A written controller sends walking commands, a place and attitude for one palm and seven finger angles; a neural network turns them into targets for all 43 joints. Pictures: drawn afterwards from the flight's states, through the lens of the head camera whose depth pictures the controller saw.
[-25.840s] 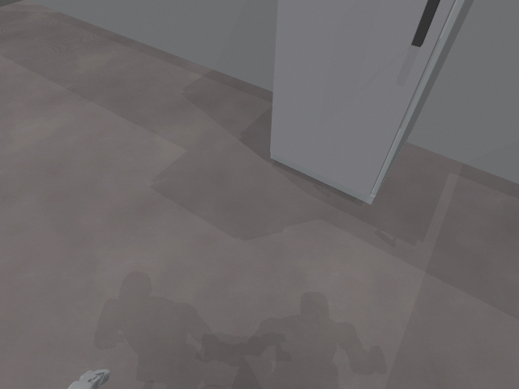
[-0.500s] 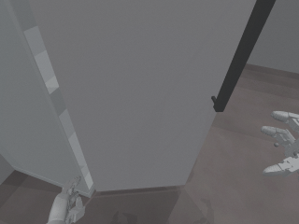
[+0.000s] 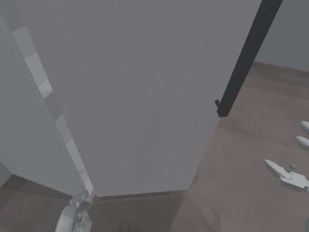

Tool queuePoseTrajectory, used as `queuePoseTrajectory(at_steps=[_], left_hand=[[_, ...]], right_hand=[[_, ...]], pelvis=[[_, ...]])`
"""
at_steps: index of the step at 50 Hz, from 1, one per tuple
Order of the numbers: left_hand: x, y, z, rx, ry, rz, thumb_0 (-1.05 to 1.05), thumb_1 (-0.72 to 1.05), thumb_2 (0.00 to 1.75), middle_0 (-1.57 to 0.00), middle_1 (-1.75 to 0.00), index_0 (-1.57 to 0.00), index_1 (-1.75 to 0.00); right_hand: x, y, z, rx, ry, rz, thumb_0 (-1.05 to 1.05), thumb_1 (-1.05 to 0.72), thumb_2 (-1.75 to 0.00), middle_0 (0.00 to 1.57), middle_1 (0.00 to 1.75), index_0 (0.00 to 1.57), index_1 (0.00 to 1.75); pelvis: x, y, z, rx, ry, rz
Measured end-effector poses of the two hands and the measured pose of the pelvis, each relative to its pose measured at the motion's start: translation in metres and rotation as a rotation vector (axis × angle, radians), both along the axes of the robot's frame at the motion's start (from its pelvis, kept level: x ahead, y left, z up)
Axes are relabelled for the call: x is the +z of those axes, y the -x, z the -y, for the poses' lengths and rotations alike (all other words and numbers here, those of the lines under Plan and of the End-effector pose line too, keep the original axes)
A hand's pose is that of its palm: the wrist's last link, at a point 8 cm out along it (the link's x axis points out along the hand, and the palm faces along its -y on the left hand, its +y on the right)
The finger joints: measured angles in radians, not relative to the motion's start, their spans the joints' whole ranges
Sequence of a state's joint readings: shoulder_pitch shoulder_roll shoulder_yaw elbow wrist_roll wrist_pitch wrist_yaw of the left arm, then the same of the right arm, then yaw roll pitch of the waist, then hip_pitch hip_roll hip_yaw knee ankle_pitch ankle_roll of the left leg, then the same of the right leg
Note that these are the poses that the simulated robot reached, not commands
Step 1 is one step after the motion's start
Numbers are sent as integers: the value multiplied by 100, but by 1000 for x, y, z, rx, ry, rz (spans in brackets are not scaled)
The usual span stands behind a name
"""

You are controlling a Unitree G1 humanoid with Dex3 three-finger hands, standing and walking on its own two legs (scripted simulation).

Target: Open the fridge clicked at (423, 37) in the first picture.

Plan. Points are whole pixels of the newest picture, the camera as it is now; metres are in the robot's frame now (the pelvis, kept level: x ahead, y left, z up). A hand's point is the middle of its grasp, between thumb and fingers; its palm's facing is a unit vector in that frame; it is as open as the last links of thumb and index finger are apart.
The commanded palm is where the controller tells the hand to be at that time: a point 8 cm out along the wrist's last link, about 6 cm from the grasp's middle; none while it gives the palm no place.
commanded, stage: draw the hand back to the body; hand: right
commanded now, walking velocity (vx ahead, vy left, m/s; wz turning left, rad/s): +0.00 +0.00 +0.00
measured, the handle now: (244, 49) +0.49 -0.22 +0.27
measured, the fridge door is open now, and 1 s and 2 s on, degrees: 67 67 67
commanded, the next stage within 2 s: step back with the hand held close in 0.64 s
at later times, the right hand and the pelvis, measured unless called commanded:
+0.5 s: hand (302, 177) +0.19 -0.28 +0.15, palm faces +0.49 +0.79 -0.36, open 7.5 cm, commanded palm +0.14 -0.31 +0.17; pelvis +0.01 -0.01 +0.00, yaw +0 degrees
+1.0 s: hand (296, 178) +0.19 -0.27 +0.15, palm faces +0.40 +0.81 -0.44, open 7.4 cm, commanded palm +0.13 -0.31 +0.17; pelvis -0.01 -0.01 +0.00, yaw +0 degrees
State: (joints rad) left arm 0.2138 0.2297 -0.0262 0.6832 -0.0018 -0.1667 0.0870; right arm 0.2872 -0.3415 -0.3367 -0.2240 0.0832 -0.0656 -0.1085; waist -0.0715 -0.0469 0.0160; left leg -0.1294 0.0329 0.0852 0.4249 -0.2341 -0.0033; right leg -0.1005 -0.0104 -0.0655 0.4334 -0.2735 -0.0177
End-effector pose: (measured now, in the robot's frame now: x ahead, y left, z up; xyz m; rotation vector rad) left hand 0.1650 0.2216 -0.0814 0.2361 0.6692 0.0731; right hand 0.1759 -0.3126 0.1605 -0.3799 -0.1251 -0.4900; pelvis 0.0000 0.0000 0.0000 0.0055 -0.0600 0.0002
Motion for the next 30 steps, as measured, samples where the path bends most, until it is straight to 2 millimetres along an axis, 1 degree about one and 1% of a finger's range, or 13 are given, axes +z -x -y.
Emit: queuePoseTrajectory(at_steps=[7, 18, 24, 30], left_hand=[[6, -13, 5, 1, 7, 23, 1, 91, 90, -20, -30, -20, -30], [10, -26, 14, -33, 2, 36, 1, 91, 90, -20, -30, -20, -30], [9, -24, 18, -41, 6, 25, 1, 91, 90, -20, -30, -20, -30], [7, -19, 17, -37, 11, 23, 1, 91, 90, -20, -30, -20, -30]], right_hand=[[2, 6, -1, 23, 22, -19, 0, -37, -64, 22, 61, 23, 61], [7, 25, 0, 6, 44, -26, 1, -75, -82, 21, 38, 22, 39], [5, 27, 2, -18, 31, -28, 1, -85, -87, 21, 32, 21, 33], [7, 26, -2, -5, 32, -18, 1, -88, -89, 21, 30, 21, 31]], pelvis=[[0, -7, 4, 6, -3, 3], [0, -9, 8, -4, -6, 6], [1, -7, 6, -8, -5, 10], [1, -5, 5, -6, -4, 16]])
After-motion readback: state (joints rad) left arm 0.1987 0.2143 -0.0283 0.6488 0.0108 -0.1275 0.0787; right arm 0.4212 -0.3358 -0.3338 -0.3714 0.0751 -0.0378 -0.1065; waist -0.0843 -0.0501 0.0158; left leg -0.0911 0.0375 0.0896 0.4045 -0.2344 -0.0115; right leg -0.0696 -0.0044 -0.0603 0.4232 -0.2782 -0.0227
